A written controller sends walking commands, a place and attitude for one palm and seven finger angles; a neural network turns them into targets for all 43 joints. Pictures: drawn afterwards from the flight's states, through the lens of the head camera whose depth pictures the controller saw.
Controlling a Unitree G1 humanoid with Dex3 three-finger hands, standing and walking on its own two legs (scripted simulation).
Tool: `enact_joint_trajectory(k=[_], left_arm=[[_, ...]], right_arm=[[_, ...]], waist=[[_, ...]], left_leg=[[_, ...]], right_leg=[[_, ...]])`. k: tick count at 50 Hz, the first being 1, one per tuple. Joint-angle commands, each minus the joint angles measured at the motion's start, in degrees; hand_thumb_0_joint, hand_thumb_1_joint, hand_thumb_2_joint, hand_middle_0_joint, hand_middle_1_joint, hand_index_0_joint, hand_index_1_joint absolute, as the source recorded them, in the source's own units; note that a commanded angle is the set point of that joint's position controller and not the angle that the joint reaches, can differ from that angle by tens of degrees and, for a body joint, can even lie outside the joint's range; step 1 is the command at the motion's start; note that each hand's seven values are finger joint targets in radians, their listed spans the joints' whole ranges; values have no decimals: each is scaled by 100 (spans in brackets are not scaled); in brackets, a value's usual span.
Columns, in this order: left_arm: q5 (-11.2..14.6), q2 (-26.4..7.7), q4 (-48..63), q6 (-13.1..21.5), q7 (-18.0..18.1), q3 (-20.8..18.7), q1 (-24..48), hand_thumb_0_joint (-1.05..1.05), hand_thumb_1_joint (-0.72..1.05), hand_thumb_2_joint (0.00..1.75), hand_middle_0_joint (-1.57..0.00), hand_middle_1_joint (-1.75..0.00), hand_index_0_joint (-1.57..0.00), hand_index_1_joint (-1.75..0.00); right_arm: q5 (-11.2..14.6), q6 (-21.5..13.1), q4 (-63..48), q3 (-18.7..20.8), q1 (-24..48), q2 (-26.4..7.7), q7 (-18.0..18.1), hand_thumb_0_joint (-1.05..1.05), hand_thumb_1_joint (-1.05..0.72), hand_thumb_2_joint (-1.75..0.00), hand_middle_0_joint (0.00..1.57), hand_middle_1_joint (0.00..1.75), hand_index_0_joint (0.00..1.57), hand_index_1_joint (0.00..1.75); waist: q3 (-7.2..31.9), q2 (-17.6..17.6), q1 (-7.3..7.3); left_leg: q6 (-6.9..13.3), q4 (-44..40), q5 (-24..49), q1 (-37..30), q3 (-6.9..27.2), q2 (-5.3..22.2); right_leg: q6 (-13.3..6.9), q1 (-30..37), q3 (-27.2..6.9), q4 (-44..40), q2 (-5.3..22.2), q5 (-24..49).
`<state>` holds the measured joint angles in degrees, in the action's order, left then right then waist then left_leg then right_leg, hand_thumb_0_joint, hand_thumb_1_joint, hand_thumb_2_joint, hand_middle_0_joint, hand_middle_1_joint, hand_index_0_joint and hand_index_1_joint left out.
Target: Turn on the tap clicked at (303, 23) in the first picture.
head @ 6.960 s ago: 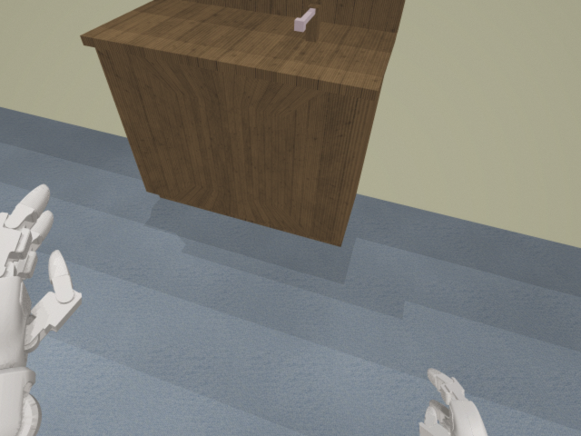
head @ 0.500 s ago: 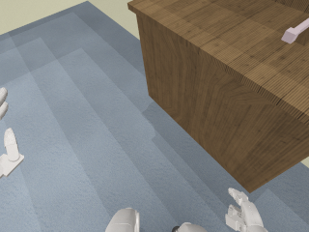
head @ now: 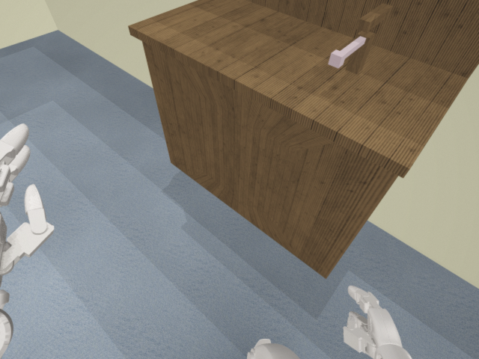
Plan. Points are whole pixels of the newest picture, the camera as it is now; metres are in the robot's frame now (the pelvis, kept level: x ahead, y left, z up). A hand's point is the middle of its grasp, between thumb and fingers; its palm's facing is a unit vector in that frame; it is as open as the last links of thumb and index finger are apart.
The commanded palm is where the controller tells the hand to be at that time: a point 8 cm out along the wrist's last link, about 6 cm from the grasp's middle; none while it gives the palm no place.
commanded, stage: turn to face it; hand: left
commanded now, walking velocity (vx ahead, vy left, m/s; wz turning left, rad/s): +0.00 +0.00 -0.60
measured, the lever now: (337, 59) +0.75 -0.16 +0.13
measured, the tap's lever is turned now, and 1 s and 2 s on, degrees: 0 0 0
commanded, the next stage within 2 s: take the last steps up to it in 1.50 s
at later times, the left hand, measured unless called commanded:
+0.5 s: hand (187, 230) +0.23 +0.09 +0.19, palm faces +0.02 -0.83 -0.55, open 7.4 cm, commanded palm +0.19 +0.16 +0.18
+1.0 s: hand (321, 272) +0.19 -0.06 +0.19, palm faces -0.23 -0.80 -0.55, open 7.4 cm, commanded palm +0.17 +0.02 +0.18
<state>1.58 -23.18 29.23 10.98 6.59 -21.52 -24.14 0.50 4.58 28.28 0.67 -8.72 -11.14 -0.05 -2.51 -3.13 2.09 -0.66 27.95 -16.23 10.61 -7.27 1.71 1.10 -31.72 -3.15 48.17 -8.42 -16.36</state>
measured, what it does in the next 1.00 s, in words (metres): walks backwards, turning right: right foot, then left foot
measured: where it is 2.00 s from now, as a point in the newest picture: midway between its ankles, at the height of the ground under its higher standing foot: outside the picture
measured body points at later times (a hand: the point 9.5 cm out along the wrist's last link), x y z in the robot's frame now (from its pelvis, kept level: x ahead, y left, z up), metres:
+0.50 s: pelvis -0.05 -0.05 -0.01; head +0.02 -0.06 +0.43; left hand +0.22 +0.13 +0.22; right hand +0.02 -0.36 -0.09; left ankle +0.00 +0.06 -0.73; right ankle +0.01 -0.17 -0.73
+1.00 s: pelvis -0.13 -0.10 +0.00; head -0.08 -0.15 +0.44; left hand +0.20 -0.01 +0.22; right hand -0.13 -0.39 -0.11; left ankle -0.06 +0.02 -0.68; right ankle -0.12 -0.19 -0.73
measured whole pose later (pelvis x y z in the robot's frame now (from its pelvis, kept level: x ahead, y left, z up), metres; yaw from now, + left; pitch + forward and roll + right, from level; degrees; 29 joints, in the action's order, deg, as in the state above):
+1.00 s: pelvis -0.13 -0.10 +0.00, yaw -37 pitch +1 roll +1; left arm 3.9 -25.9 35.7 12.7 7.7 -25.3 -30.7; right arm 0.7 2.9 31.1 0.9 -7.9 -12.2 0.2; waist -7.8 0.6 -1.1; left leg -5.1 54.4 -25.5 25.1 -2.5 3.3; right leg -4.7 -21.8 -0.7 30.7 -4.3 -9.9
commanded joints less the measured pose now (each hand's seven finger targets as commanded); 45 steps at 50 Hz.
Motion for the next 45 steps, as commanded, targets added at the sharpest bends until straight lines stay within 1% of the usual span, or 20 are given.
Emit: enact_joint_trajectory(k=[1,2,8,9,10,11,13,15,22,23,25,26,30,36,37,38,39,41,43,45], left_arm=[[52,-659,1315,285,87,-489,134,0,90,90,-20,-30,-20,-30],[15,-667,1570,265,110,-454,432,0,90,90,-20,-30,-20,-30],[-66,-699,1170,197,196,-304,945,0,90,90,-20,-30,-20,-30],[-80,-837,1086,217,211,-437,937,0,90,90,-20,-30,-20,-30],[-93,-1106,1081,274,267,-653,862,0,90,90,-20,-30,-20,-30],[-29,-1374,1111,335,348,-1053,642,0,90,90,-20,-30,-20,-30],[113,-1350,1367,308,291,-1138,-65,0,90,90,-20,-30,-20,-30],[231,-1313,1833,425,292,-1382,-766,0,90,90,-20,-30,-20,-30],[262,-1159,2180,458,314,-1461,-1124,0,90,90,-20,-30,-20,-30],[254,-1172,1998,453,304,-1484,-1114,0,90,90,-20,-30,-20,-30],[170,-1053,1879,497,264,-1421,-884,0,90,90,-20,-30,-20,-30],[60,-1112,1515,501,269,-1439,-772,0,90,90,-20,-30,-20,-30],[26,-381,1040,370,155,-403,1,0,90,90,-20,-30,-20,-30],[-36,-650,1368,288,225,-178,793,0,90,90,-20,-30,-20,-30],[-63,-881,1426,276,254,-353,804,0,90,90,-20,-30,-20,-30],[-56,-1036,1579,322,281,-489,818,0,90,90,-20,-30,-20,-30],[3,-1449,1620,348,354,-948,605,0,90,90,-20,-30,-20,-30],[154,-1379,1566,299,326,-1054,260,0,90,90,-20,-30,-20,-30],[243,-1284,1668,406,289,-1275,-482,0,90,90,-20,-30,-20,-30],[267,-1125,1605,478,290,-1318,-707,0,90,90,-20,-30,-20,-30]], right_arm=[[95,-382,-732,242,343,-681,-9,0,-90,-90,20,30,20,30],[116,-450,-692,240,292,-724,-6,0,-90,-90,20,30,20,30],[104,-799,-562,263,-64,-919,14,0,-90,-90,20,30,20,30],[139,-820,-534,261,-69,-838,-4,0,-90,-90,20,30,20,30],[141,-822,-601,231,17,-662,21,0,-90,-90,20,30,20,30],[73,-817,-645,173,299,-613,68,0,-90,-90,20,30,20,30],[115,-603,-628,270,309,-633,76,0,-90,-90,20,30,20,30],[58,-444,-564,71,517,-471,10,0,-90,-90,20,30,20,30],[63,-434,-529,200,179,-666,7,0,-90,-90,20,30,20,30],[56,-443,-522,211,89,-691,52,0,-90,-90,20,30,20,30],[14,-479,-631,308,228,-919,149,0,-90,-90,20,30,20,30],[11,-538,-569,305,296,-793,178,0,-90,-90,20,30,20,30],[127,-639,-452,324,113,-872,78,0,-90,-90,20,30,20,30],[85,-914,-601,249,-82,-874,100,0,-90,-90,20,30,20,30],[92,-937,-615,247,-94,-837,100,0,-90,-90,20,30,20,30],[113,-953,-651,208,-32,-649,85,0,-90,-90,20,30,20,30],[57,-960,-787,113,286,-519,128,0,-90,-90,20,30,20,30],[63,-827,-684,199,383,-582,121,0,-90,-90,20,30,20,30],[4,-585,-608,85,419,-402,67,0,-90,-90,20,30,20,30],[-2,-435,-569,72,433,-366,26,0,-90,-90,20,30,20,30]], waist=[[-29,1514,-3],[-64,1523,-16],[376,1378,-144],[575,720,-124],[763,-739,-81],[889,-1462,19],[1140,-763,27],[1379,-159,12],[1416,-109,-179],[1286,89,-217],[819,2025,-144],[652,2015,-159],[116,1586,-178],[449,1311,-127],[571,984,-112],[702,-117,-115],[808,-1238,52],[883,-956,-8],[1146,-65,-51],[1383,-15,-112]], left_leg=[[815,-986,746,477,477,2190],[624,-872,1084,267,48,2084],[66,924,2326,133,-274,1666],[-80,1830,1692,405,-421,1384],[-316,3045,-482,1462,-412,706],[-431,3899,-2192,2189,148,355],[-376,4204,-1799,1928,863,552],[-376,3709,-1384,2008,800,470],[-253,355,-513,121,484,218],[-131,-188,-259,-459,539,375],[733,-1148,451,-450,2237,2291],[964,-1268,473,266,2222,2647],[612,-664,1552,536,384,2020],[187,401,968,505,-37,1754],[47,994,546,594,-174,1486],[-183,2049,-440,949,-298,964],[-358,3296,-2077,2077,-24,256],[-380,4184,-1495,2018,868,439],[-434,4120,-918,2367,935,464],[-472,3473,-774,2203,783,383]], right_leg=[[192,-192,59,1568,1001,-934],[223,-80,339,916,1064,-825],[210,2013,1214,-1881,713,465],[-21,2475,698,-2221,1134,1383],[-579,3187,-887,-2260,2059,3696],[-1020,3131,-1965,-2381,2801,5166],[-1050,2710,-2104,-2576,2727,2883],[-1128,2822,-1516,-2347,2395,2527],[-836,1571,-1503,-2330,1913,925],[-581,948,-1336,-1998,1620,547],[16,-255,-58,577,561,-1434],[99,-138,181,1938,670,-1404],[233,-12,456,1291,1075,-949],[253,1830,1131,-1467,822,-192],[97,2078,815,-1985,1008,366],[-268,2330,-297,-2423,1731,1766],[-864,2622,-2011,-2632,2621,3477],[-956,2093,-2369,-2971,2662,2101],[-1139,2740,-1855,-2545,2359,2137],[-1084,2941,-1401,-2494,2148,2524]])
